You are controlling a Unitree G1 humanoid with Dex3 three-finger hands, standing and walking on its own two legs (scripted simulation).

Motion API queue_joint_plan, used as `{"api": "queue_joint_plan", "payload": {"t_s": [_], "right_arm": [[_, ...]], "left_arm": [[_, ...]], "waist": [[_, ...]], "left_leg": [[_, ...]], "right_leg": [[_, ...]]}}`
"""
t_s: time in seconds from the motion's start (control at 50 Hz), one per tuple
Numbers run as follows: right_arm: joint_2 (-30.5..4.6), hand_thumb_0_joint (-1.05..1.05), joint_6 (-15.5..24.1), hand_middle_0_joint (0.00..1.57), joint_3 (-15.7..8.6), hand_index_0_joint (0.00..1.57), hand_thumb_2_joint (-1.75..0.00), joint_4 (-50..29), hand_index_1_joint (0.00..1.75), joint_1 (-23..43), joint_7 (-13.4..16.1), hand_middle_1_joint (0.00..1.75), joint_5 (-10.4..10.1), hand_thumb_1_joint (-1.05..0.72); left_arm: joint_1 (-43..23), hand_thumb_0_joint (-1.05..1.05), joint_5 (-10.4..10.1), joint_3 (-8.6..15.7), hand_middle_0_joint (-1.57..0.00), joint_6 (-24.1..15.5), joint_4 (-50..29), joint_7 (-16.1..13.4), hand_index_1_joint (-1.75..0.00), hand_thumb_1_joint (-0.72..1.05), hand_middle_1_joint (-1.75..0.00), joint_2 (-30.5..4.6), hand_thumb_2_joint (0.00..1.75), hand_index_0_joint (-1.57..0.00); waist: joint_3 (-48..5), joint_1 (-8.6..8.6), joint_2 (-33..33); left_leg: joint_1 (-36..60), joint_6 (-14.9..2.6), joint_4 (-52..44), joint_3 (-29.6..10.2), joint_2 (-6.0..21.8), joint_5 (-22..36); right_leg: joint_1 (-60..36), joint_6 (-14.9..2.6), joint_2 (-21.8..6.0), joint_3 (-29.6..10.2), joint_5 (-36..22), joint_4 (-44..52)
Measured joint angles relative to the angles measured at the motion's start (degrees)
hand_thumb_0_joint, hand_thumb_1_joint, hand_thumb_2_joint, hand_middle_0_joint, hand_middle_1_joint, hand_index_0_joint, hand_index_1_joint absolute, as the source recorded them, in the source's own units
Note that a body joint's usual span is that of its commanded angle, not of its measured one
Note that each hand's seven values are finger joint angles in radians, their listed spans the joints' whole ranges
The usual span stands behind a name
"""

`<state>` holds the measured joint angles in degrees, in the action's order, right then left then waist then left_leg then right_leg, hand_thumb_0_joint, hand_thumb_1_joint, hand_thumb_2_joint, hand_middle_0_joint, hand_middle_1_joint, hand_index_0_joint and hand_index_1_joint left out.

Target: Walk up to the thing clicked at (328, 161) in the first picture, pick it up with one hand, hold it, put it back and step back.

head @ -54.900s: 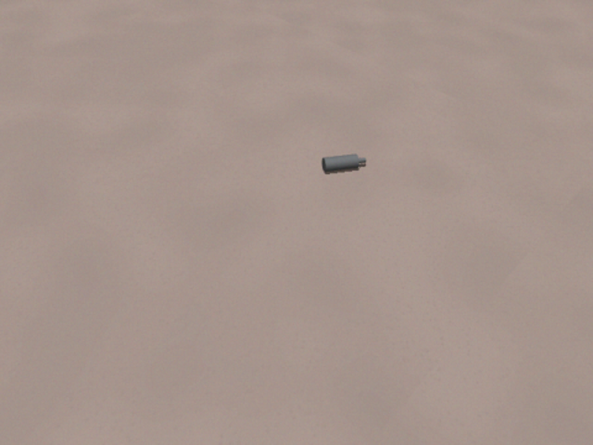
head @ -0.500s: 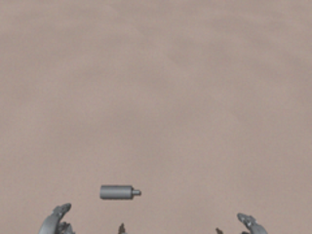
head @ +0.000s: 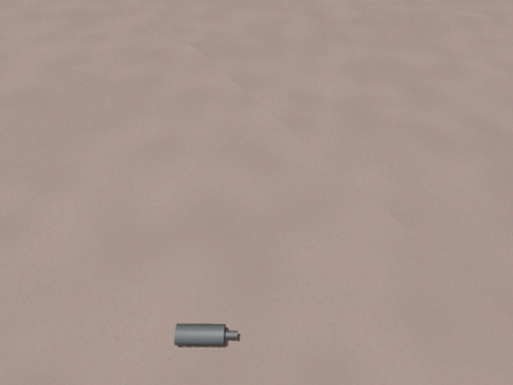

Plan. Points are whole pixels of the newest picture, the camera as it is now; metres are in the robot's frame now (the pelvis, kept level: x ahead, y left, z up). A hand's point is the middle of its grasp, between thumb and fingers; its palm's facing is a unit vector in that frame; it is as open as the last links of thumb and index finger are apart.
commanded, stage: stand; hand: left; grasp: from above
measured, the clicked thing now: (207, 334) +0.47 +0.18 -0.74
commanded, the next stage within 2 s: step back in 1.82 s
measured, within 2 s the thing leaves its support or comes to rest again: neither
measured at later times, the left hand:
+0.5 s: hand out of the picture +0.05 +0.22 -0.16, palm faces +0.00 -0.95 -0.32, open 7.4 cm
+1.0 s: hand out of the picture +0.09 +0.22 -0.15, palm faces -0.01 -0.95 -0.32, open 7.4 cm
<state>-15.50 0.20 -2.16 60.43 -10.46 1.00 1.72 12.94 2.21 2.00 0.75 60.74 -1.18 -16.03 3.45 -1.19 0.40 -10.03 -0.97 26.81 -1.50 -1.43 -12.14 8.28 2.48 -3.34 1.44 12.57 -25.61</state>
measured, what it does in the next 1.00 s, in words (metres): stands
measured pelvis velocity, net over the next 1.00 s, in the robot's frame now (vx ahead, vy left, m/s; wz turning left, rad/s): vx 0.02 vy -0.02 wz -0.01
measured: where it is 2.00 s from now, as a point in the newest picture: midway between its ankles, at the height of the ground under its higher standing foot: outside the picture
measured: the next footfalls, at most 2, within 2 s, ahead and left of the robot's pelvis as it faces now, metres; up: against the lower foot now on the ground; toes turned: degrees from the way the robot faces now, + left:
none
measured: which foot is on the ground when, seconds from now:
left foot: down 0.00-1.00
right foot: down 0.00-1.00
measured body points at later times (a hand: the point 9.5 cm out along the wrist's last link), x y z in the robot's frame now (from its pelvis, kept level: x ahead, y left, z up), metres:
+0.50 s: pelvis +0.00 -0.01 +0.01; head +0.00 -0.02 +0.45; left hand +0.05 +0.27 -0.14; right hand +0.05 -0.30 -0.14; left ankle +0.03 +0.11 -0.74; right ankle +0.02 -0.15 -0.74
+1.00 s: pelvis +0.02 -0.02 +0.01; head +0.03 -0.02 +0.46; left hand +0.09 +0.27 -0.13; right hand +0.09 -0.31 -0.13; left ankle +0.03 +0.11 -0.74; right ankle +0.02 -0.15 -0.74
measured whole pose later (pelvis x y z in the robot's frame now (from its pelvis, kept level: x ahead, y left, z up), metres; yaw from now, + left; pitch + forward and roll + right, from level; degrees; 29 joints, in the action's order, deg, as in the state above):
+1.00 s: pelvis +0.02 -0.02 +0.01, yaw -1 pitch -3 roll +0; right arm -18.1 0.7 -0.7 65.1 -6.6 0.7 0.9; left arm 6.4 1.3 1.4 -0.3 65.5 -0.4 -17.4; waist 3.9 -0.1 0.6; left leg -6.1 0.4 19.5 -1.5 0.0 -10.1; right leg 4.9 1.4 -1.9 1.5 10.7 -18.9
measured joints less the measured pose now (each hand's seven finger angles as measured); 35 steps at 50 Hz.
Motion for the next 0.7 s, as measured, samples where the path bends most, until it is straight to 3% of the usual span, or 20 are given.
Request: {"api": "queue_joint_plan", "payload": {"t_s": [0.7], "right_arm": [[-2.1,0.01,0.1,0.2,1.3,0.2,-0.89,4.3,0.3,1.9,-0.3,0.3,-0.7,-0.91]], "left_arm": [[-5.3,0.0,-0.8,-0.5,-0.2,-0.9,4.6,0.7,-0.3,0.9,-0.3,-1.0,0.9,-0.2]], "waist": [[0.7,1.07,0.1]], "left_leg": [[2.9,1.28,-5.6,-0.3,1.4,1.9]], "right_leg": [[-2.7,-1.12,1.4,0.3,-1.8,5.4]]}}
